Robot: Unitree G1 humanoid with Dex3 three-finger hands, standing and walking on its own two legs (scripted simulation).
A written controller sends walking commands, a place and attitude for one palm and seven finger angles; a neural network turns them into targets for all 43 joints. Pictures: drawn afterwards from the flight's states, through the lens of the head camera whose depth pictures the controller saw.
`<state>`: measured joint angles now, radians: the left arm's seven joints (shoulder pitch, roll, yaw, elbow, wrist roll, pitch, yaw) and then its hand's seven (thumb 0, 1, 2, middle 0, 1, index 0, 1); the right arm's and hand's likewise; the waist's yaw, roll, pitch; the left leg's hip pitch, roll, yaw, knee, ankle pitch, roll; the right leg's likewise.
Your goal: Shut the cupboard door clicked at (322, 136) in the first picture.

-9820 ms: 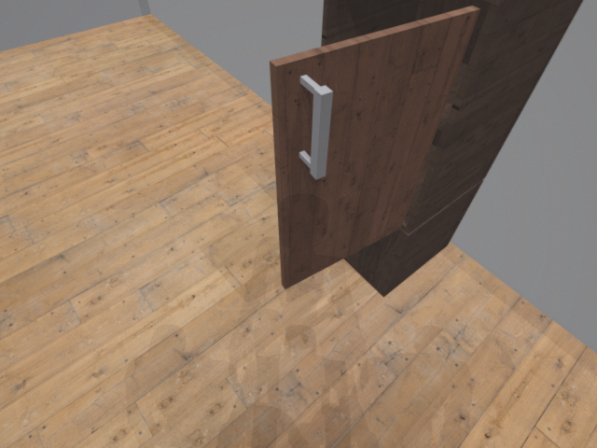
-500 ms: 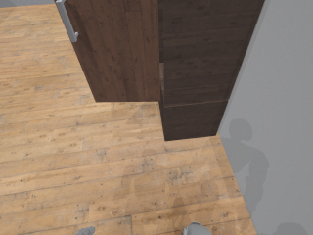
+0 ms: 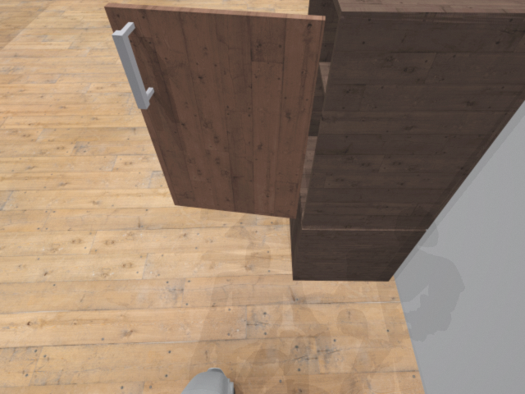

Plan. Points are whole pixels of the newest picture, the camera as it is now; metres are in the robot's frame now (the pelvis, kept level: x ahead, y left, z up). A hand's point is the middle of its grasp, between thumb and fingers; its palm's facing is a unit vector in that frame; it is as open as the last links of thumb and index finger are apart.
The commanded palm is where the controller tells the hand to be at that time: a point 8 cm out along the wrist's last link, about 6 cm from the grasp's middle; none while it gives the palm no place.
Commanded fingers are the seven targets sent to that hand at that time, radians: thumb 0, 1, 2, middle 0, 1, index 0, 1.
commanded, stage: take the last steps up to it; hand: left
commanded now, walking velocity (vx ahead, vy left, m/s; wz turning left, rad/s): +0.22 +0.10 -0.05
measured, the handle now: (136, 67) +0.64 +0.33 +0.14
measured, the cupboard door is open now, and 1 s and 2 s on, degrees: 83 83 83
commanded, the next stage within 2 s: come to a stop and stand still in 0.12 s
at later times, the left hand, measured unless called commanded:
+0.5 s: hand (154, 337) +0.23 +0.24 -0.18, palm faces -0.02 -0.97 -0.24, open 7.3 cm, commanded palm none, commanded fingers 0.00 0.90 0.90 -0.20 -0.30 -0.20 -0.30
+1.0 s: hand (122, 359) +0.18 +0.29 -0.18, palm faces -0.04 -0.97 -0.25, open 7.4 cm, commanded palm none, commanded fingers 0.00 0.90 0.90 -0.20 -0.30 -0.20 -0.30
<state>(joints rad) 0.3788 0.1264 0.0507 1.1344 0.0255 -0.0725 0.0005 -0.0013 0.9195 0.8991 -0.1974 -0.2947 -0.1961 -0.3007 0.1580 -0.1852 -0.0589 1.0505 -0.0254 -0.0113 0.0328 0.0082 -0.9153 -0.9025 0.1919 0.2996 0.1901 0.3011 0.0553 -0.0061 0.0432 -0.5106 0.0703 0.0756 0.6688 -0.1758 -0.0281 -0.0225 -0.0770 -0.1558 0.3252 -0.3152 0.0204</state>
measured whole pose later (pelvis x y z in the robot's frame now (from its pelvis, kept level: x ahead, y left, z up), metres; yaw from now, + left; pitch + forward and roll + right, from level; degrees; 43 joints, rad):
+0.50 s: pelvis +0.15 +0.05 -0.01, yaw -4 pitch +0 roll +1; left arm 0.18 0.19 0.05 1.01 0.02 0.01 0.03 0.01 0.92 0.90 -0.19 -0.29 -0.19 -0.30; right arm 0.27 -0.15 -0.04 1.09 -0.02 0.02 -0.04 0.00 -0.92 -0.90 0.20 0.30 0.20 0.30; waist 0.00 -0.01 0.05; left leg -0.21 0.00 0.18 0.55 -0.34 0.05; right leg -0.32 -0.04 -0.06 0.60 -0.25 -0.01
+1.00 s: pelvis +0.13 +0.10 -0.02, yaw -4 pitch +0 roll -1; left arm 0.29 0.21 0.02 0.96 0.02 0.03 0.04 0.00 0.91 0.90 -0.20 -0.29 -0.20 -0.30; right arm 0.22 -0.18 -0.04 0.93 -0.02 0.01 -0.01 0.01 -0.91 -0.90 0.20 0.30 0.19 0.30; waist 0.00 0.01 0.01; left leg -0.25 -0.02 0.08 0.62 -0.37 0.06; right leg -0.30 -0.05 -0.02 0.59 -0.28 0.03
